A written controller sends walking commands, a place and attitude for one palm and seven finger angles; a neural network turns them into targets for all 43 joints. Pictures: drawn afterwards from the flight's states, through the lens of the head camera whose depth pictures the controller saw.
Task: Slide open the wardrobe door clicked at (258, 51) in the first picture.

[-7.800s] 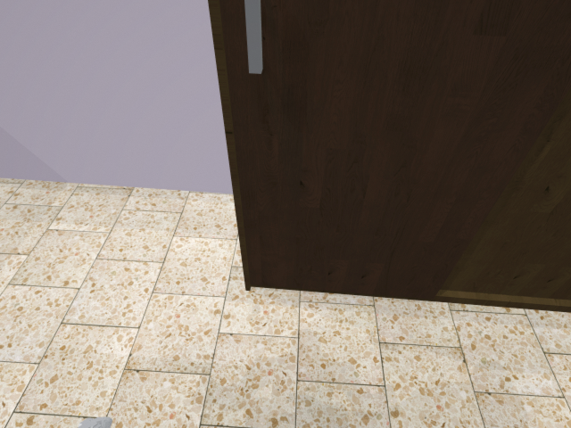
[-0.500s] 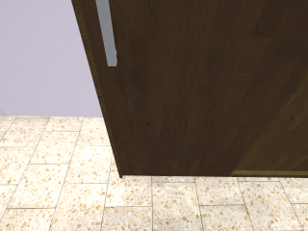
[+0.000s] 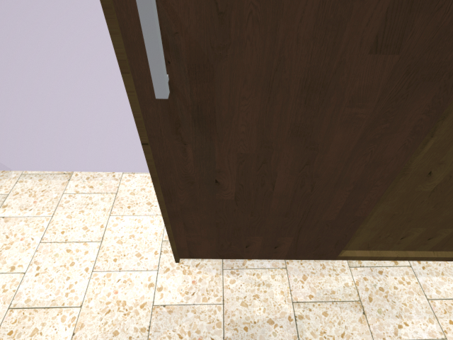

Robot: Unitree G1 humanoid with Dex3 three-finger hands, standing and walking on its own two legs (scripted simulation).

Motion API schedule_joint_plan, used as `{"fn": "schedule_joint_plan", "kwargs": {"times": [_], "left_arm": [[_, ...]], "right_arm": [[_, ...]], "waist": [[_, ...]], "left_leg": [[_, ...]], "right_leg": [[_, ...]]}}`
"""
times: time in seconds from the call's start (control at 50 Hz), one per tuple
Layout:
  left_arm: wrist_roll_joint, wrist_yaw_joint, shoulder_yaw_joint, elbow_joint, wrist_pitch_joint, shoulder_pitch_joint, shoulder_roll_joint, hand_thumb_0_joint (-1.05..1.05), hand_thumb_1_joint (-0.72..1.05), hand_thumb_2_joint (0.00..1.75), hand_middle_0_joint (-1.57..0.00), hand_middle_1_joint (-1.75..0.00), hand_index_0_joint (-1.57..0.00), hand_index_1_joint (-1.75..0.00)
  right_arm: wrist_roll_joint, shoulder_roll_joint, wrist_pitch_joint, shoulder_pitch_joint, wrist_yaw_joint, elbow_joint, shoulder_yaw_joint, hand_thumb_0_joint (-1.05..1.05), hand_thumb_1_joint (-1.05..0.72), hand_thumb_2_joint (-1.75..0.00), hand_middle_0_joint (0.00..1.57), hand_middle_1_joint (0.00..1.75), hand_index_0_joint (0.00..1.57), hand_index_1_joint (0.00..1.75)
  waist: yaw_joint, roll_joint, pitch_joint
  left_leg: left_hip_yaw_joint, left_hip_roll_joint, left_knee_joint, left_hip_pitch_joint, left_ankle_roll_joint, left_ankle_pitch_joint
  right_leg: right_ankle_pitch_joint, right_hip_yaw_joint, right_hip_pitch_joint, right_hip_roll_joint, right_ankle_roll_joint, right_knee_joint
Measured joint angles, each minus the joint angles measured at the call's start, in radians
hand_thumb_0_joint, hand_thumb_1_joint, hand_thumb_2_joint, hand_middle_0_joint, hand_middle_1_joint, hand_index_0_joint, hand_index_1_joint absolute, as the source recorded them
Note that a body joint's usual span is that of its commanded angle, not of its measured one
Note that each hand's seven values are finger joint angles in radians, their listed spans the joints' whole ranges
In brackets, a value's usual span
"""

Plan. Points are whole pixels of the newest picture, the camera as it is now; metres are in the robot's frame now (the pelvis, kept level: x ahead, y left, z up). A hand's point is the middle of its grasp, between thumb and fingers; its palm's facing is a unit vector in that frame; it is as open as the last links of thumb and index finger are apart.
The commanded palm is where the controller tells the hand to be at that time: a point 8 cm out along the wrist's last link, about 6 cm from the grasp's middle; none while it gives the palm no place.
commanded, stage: look again from close up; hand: left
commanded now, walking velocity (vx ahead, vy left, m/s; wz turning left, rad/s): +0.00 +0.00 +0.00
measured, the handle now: (156, 41) +0.55 +0.17 +0.26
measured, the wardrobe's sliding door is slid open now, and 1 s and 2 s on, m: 0.00 0.00 0.00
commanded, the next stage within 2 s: shuffle to correct the standing spot in 0.08 s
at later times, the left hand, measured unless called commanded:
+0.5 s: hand out of the picture +0.02 +0.18 -0.19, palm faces +0.01 -0.98 -0.20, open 7.3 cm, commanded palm none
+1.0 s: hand out of the picture +0.14 +0.18 -0.19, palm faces +0.06 -0.97 -0.23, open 7.3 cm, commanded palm none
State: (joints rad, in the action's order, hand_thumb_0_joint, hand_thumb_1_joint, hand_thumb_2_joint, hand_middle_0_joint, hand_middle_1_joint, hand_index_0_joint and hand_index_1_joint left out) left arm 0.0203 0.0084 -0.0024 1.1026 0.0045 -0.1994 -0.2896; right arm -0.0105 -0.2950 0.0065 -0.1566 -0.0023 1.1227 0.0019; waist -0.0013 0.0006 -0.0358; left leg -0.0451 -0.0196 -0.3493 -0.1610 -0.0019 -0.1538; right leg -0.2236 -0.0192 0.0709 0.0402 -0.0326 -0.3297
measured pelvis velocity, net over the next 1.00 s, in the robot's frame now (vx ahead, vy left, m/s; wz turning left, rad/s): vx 0.10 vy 0.00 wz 0.04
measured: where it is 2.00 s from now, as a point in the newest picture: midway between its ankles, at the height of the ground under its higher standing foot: outside the picture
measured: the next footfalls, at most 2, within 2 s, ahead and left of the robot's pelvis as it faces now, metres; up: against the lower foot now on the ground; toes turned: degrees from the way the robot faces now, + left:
right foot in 0.84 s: +0.16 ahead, -0.12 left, +0.00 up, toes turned -3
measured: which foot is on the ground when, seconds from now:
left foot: down 0.00-1.00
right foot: down 0.00-0.66, up 0.68-0.82, down 0.84-1.00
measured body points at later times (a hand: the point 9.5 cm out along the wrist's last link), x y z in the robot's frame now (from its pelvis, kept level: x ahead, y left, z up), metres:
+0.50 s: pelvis +0.03 +0.00 -0.01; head +0.02 +0.00 +0.44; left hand +0.02 +0.23 -0.17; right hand +0.03 -0.24 -0.17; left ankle +0.02 +0.12 -0.75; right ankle -0.03 -0.14 -0.75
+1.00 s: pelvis +0.10 +0.00 -0.01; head +0.12 -0.01 +0.43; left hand +0.14 +0.23 -0.17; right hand +0.08 -0.22 -0.18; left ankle +0.03 +0.11 -0.75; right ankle +0.12 -0.11 -0.75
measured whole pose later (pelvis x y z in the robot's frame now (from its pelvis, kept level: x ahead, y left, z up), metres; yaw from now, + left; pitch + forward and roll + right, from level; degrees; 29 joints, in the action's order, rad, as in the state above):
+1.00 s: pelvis +0.10 +0.00 -0.01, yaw +2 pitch -1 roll +0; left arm 0.02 0.04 -0.04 1.05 0.01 -0.20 -0.16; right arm -0.01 -0.13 -0.01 -0.29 -0.05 1.13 0.04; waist -0.02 0.01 -0.06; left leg -0.06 -0.03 -0.53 -0.12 -0.01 -0.38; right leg -0.27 -0.10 0.27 0.04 0.01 -0.56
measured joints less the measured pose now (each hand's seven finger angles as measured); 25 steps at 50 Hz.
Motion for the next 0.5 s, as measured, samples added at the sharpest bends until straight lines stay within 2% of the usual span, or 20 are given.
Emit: {"fn": "schedule_joint_plan", "kwargs": {"times": [0.26,0.5], "left_arm": [[-0.001,0.005,0.0,0.004,-0.001,-0.002,0.004,0.01,0.91,0.9,-0.2,-0.3,-0.21,-0.3],[0.006,-0.005,-0.005,0.02,-0.008,-0.129,0.103,0.0,0.91,0.9,-0.2,-0.3,-0.2,-0.3]], "right_arm": [[-0.003,0.002,-0.002,0.0,-0.003,0.003,-0.001,0.0,-0.9,-0.9,0.2,0.3,0.2,0.29],[-0.008,0.099,-0.009,-0.124,-0.002,0.016,-0.001,0.0,-0.91,-0.9,0.2,0.3,0.2,0.29]], "waist": [[0.0,0.001,0.01],[0.004,-0.003,0.041]], "left_leg": [[0.0,-0.002,0.0,0.002,-0.003,-0.003],[-0.013,-0.008,-0.162,-0.034,-0.003,-0.137]], "right_leg": [[-0.002,0.0,-0.002,-0.002,0.001,0.001],[-0.13,0.016,0.035,0.0,0.005,-0.154]]}}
